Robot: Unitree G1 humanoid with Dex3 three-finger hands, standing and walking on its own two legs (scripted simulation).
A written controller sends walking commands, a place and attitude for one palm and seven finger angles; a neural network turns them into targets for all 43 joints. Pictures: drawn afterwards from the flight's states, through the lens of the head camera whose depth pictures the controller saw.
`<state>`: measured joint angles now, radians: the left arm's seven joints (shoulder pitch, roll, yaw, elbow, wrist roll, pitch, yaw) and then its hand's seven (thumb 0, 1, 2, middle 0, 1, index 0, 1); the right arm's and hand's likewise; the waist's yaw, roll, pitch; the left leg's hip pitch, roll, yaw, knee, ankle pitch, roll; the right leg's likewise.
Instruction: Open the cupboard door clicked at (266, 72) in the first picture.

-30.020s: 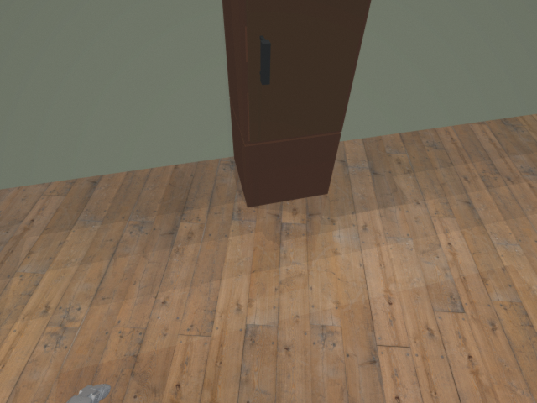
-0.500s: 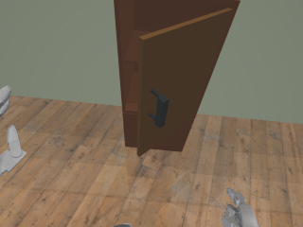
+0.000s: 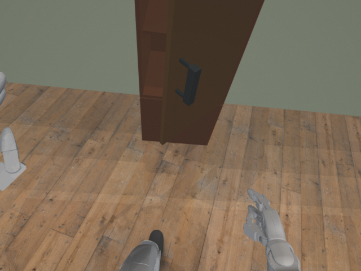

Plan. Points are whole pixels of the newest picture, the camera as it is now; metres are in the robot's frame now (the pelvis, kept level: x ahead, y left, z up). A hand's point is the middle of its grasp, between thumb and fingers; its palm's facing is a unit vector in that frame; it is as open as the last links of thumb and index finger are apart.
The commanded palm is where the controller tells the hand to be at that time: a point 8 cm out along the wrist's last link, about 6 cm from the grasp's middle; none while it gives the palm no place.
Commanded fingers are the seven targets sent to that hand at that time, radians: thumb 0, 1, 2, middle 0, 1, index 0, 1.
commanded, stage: stop stepping back and stand still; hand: left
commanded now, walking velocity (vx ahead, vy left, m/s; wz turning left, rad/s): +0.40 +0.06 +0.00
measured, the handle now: (185, 82) +0.61 +0.06 +0.03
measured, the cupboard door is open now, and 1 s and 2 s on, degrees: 44 44 44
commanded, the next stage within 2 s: let the arm hang, fingers relaxed in 0.80 s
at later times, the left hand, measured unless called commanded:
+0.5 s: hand out of the picture +0.12 +0.34 +0.19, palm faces +0.55 -0.74 -0.39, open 7.4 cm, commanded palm +0.05 +0.36 +0.20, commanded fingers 0.00 0.90 0.90 -0.20 -0.30 -0.20 -0.30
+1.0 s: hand out of the picture +0.11 +0.34 +0.06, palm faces +0.37 -0.81 -0.45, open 7.4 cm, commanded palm none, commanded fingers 0.00 0.90 0.90 -0.20 -0.30 -0.20 -0.30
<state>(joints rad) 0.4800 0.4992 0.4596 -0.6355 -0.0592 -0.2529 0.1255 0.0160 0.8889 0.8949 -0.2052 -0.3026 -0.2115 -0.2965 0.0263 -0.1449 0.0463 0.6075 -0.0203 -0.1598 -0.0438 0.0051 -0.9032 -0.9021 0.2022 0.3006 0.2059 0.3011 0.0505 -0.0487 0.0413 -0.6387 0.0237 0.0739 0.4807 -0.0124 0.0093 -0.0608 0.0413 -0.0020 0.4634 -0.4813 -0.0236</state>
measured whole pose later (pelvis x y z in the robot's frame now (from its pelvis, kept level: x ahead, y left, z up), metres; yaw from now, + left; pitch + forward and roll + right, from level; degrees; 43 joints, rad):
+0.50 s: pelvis -0.06 +0.05 +0.01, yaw +4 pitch +1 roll +0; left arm 0.47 0.40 0.43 -0.47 -0.01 -0.23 0.16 0.01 0.88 0.89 -0.21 -0.30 -0.22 -0.30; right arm 0.32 -0.24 -0.02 0.71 0.00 -0.17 -0.13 0.01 -0.91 -0.90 0.20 0.30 0.20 0.30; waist 0.01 -0.06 -0.05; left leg -0.34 0.04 0.05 0.63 -0.32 0.01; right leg -0.27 -0.05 -0.04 0.71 -0.45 0.00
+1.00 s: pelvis -0.08 +0.06 +0.00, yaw +8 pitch +2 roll +0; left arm 0.34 0.31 0.25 0.02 0.02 -0.04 0.05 0.00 0.90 0.90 -0.20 -0.30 -0.20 -0.30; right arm 0.25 -0.30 -0.04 0.73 -0.02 -0.05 -0.01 0.00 -0.91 -0.90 0.20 0.30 0.20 0.30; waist -0.02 0.08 -0.06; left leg -0.38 0.04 0.04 0.68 -0.33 0.02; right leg -0.43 -0.04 -0.17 0.72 -0.35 -0.03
